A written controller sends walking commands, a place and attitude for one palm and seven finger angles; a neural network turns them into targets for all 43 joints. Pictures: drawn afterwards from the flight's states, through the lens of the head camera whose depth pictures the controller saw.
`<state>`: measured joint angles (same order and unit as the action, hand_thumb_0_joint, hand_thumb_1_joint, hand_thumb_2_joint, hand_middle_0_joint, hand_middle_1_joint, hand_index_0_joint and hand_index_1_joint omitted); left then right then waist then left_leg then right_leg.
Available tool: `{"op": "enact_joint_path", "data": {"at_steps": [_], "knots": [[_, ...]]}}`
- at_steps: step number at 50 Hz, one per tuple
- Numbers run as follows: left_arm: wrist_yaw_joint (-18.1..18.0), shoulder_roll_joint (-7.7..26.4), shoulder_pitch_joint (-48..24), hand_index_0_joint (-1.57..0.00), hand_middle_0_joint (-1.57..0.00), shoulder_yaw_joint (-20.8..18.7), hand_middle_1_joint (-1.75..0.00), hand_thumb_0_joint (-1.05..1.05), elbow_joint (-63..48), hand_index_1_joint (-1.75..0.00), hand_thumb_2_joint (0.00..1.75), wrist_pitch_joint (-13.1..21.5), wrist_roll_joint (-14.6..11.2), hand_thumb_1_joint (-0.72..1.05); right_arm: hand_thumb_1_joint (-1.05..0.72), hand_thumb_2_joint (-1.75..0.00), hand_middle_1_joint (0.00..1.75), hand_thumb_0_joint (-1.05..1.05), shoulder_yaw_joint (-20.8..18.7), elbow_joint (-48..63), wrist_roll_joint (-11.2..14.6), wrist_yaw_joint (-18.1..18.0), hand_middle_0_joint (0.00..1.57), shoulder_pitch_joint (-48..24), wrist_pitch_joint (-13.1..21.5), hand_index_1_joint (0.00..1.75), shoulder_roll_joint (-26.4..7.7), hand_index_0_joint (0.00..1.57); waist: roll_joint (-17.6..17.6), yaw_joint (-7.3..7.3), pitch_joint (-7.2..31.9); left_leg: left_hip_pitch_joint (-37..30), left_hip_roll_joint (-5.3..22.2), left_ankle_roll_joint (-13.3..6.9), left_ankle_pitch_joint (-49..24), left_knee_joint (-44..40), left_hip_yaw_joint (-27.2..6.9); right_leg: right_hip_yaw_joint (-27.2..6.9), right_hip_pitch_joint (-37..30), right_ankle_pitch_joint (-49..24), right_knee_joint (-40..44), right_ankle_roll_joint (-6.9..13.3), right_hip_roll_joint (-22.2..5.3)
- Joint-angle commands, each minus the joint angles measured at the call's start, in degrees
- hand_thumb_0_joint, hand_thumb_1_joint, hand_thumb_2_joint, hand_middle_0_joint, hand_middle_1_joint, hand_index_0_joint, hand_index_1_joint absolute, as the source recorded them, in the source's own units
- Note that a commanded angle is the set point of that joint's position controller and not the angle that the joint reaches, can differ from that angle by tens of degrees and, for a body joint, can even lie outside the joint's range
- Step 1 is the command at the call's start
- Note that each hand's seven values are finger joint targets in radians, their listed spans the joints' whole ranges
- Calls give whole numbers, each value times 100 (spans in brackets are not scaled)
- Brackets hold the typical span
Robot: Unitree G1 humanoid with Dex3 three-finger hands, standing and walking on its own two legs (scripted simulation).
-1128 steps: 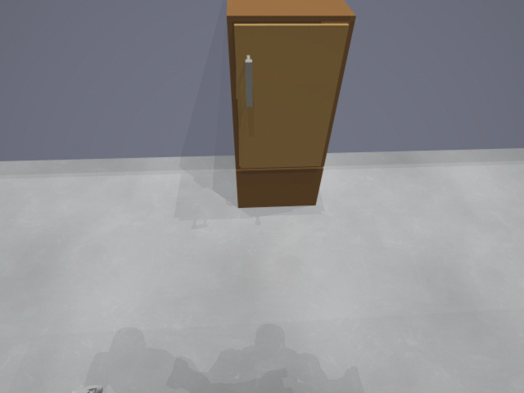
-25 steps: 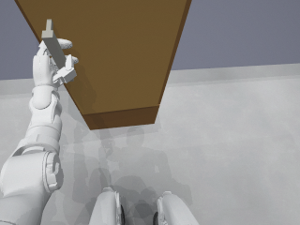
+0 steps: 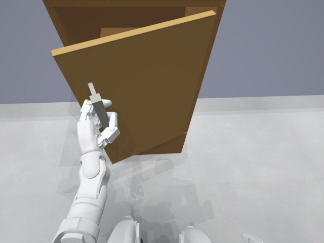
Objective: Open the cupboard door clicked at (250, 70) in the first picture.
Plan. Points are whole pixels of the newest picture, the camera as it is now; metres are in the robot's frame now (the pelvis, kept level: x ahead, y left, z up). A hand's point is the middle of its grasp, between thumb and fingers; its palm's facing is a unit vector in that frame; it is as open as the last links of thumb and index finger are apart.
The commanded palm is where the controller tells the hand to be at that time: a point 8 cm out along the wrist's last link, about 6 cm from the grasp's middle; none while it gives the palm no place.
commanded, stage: pull the door open along its arc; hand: left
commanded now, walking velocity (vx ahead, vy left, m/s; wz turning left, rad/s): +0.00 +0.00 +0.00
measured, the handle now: (101, 111) +0.43 +0.16 +0.04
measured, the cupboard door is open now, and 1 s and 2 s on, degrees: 22 47 52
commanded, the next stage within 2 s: open thumb and fingers to let go in 0.42 s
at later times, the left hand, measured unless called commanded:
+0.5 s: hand (164, 172) +0.27 +0.00 +0.04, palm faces +0.23 -0.97 -0.06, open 6.0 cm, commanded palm +0.24 +0.05 +0.03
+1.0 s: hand (156, 165) +0.29 +0.02 +0.02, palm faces +0.40 -0.92 -0.05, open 11.8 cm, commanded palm +0.25 +0.06 +0.03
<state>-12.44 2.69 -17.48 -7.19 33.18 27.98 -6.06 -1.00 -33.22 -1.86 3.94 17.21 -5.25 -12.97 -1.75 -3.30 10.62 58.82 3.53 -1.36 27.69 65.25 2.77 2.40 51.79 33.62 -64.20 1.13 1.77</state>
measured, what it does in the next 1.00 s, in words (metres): shifts its weight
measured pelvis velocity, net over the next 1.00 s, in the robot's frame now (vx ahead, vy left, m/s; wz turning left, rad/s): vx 0.00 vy -0.07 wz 0.08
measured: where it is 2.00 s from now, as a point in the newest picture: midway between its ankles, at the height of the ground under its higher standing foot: outside the picture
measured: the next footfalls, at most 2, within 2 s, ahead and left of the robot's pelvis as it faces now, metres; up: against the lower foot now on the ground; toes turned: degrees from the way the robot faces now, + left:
none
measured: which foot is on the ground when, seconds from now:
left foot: down 0.00-1.00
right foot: down 0.00-1.00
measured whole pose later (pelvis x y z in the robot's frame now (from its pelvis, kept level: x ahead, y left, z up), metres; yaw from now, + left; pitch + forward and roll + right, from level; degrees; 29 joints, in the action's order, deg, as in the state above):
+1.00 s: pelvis +0.00 -0.07 -0.01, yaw +4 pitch +19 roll +2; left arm -32.0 -6.1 5.7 11.2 13.5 20.0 4.8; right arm -1.0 -34.7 -4.6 1.3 12.0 2.6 -11.6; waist -2.0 -1.2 11.6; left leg 56.2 0.7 2.8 26.7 64.2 -3.2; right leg 5.9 50.1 36.8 -68.1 6.3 1.3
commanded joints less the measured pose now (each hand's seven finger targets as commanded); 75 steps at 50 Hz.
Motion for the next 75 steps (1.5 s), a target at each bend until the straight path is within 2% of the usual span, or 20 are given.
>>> {"op": "enact_joint_path", "data": {"at_steps": [1, 3, 4, 6, 12, 13, 18, 21, 25, 26, 30, 32, 39, 46, 48, 66, 72, 73, 74, 75], "knots": [[-1624, -115, -793, -40, -40, 284, -135, 0, -1477, -135, 90, 318, 706, 90, -90, -90, 30, 0, -259, 581, -203, 106, 20, 25, 236, 30, -623, 20, -22, 177, 1987, -2118, -239, 107, -2320, -552, -362, 159, -459, -2633, 548, 8, 102], [-2130, -479, -581, -40, -40, 556, -135, 0, -1428, -135, 90, 178, 1113, 90, -90, -90, 30, 0, -261, 609, -274, 124, 20, -155, 260, 30, -558, 20, 251, 153, 1943, -1992, -248, 96, -2166, -556, -402, 196, -490, -2511, 554, 27, 105], [-2219, -697, -636, -40, -40, 832, -135, 0, -1571, -135, 90, 125, 1259, 90, -90, -90, 30, 0, -250, 626, -295, 115, 20, -239, 286, 30, -526, 20, 225, 87, 1985, -2030, -268, 77, -2074, -546, -385, 189, -499, -2474, 597, 28, 95], [-2250, -826, -314, -40, -40, 1079, -135, 0, -1794, -135, 90, 49, 1446, 90, -90, -90, 30, 0, -242, 672, -318, 58, 20, -367, 337, 30, -458, 20, 312, 153, 2052, -2068, -293, 66, -1990, -580, -340, 135, -717, -2517, 692, 53, 69], [-2094, -1480, 997, -40, -40, 1939, -135, 0, -2480, -135, 90, -218, 1466, 90, -90, -90, 30, 0, -128, 865, -291, -67, 20, -727, 574, 30, -261, 20, 590, 209, 1728, -2085, -298, 41, -1922, -659, -331, 60, -1020, -2730, 923, 50, -12], [-2088, -1656, 1141, -40, -40, 2130, -135, 0, -2706, -135, 90, -254, 1432, 90, -90, -90, 30, 0, -92, 895, -273, -69, 20, -846, 630, 30, -216, 20, 422, 228, 1719, -2127, -311, 46, -1905, -668, -324, 57, -1032, -2766, 927, 42, -37], [-2026, -2023, 2577, -40, -40, 2435, -135, 0, -3190, -135, 90, -625, 1198, 90, -90, -90, 30, 0, 48, 1016, -197, -43, 20, -1203, 872, 30, -79, 20, 539, 385, 1478, -2016, -385, 91, -1625, -708, -331, 11, -1288, -2926, 1117, -21, -136], [-1933, -2051, 2552, -40, -40, 2671, -135, 0, -3413, -135, 90, -790, 1204, 90, -90, -90, 30, 0, 94, 1039, -165, -40, 20, -1171, 950, 30, -72, 20, 571, 215, 1231, -1938, -428, 103, -1486, -630, -360, -136, -1255, -3165, 1216, -109, -236], [-1968, -1646, 1818, -40, -40, 2318, -135, 0, -3139, -135, 90, -802, 1249, 90, -90, -90, 30, 0, 97, 954, -200, -130, 20, -1095, 966, 30, -114, 20, 692, 93, 1037, -1602, -467, 109, -1219, -434, -431, -433, -1088, -3115, 1289, -206, -372], [-2029, -1415, 1227, -40, -40, 2109, -135, 0, -3108, -135, 90, -741, 1244, 90, -90, -90, 30, 0, 96, 874, -220, -174, 20, -1057, 955, 30, -131, 20, 760, 11, 1000, -1449, -471, 112, -1135, -337, -449, -580, -1046, -3081, 1317, -254, -438], [-2068, -1394, 1310, -38, -38, 1849, -132, 0, -2960, -132, 78, -628, 1127, 62, -90, -90, 30, 0, 44, 830, -241, -228, 20, -1085, 986, 30, -100, 20, 880, 166, 1315, -1150, -508, 149, -1091, -253, -471, -929, -1437, -3386, 1374, -331, -602], [-2097, -1480, 1502, -37, -37, 1829, -130, 0, -3072, -130, 72, -599, 1096, 48, -90, -90, 30, 0, 2, 829, -256, -223, 20, -1035, 1012, 30, -90, 20, 882, 228, 1581, -1130, -509, 161, -1236, -268, -494, -892, -1693, -3756, 1279, -303, -610], [-1918, -1504, 1488, -33, -33, 2106, -125, 0, -3179, -125, 51, -469, 1206, -1, -90, -90, 30, 0, -69, 749, -256, -229, 20, -873, 1076, 30, -203, 20, 945, 35, 1477, -1011, -477, 120, -1220, -189, -538, -946, -1570, -3954, 1229, -369, -667], [-1961, -1370, 1566, -30, -30, 1945, -120, 0, -3183, -120, 30, -396, 1157, -50, -90, -90, 30, 0, -93, 749, -258, -273, 20, -858, 1111, 30, -211, 20, 996, 110, 1612, -872, -486, 127, -1138, -140, -565, -1018, -1635, -3748, 1211, -364, -679], [-1990, -1356, 1560, -30, -30, 1908, -120, 0, -3169, -120, 30, -417, 1162, -50, -90, -90, 30, 0, -103, 745, -259, -290, 20, -861, 1113, 30, -209, 20, 1042, 105, 1620, -893, -474, 124, -1172, -155, -560, -955, -1623, -3762, 1179, -346, -647], [-2268, -1793, 1104, -15, -15, 2216, -30, 0, -3050, -30, 30, -612, 1258, -50, -90, -90, 30, 0, -47, 777, -246, -247, 20, -960, 1153, 30, -190, 20, 606, 111, 1639, -1637, -432, 84, -1394, -361, -482, -172, -893, -2826, 972, -118, -273], [-2361, -1993, 919, -15, -15, 2355, -30, 0, -2979, -30, 30, -730, 1309, -50, -90, -90, 30, 0, -45, 785, -232, -195, 20, -1095, 1143, 30, -198, 20, 440, 162, 1600, -1826, -391, 83, -1476, -428, -526, 66, -630, -2211, 874, 38, -118], [-1100, -1297, 911, -15, -15, 3748, -30, 0, -3255, -30, 30, -428, 1882, -50, -90, -90, 30, 0, -56, 804, -149, -129, 20, -622, 1067, 30, -459, 20, 655, -545, 1144, -1719, -424, -56, -1452, -276, -536, -168, -353, -2685, 856, -46, -234], [-483, -906, 829, -15, -15, 3277, -30, 0, -3677, -30, 30, -72, 1586, -50, -90, -90, 30, 0, -141, 935, -122, -117, 20, -619, 1019, 30, -387, 20, 449, -245, 1592, -1706, -432, -61, -1562, -224, -551, -231, -595, -2927, 722, -1, -267], [11, -798, 955, -15, -15, 3291, -30, 0, -3783, -30, 30, 122, 1433, -50, -90, -90, 30, 0, -147, 1048, -92, -123, 20, -662, 997, 30, -418, 20, 282, -230, 1785, -1783, -450, -71, -1588, -167, -534, -275, -646, -3041, 641, 11, -273]]}}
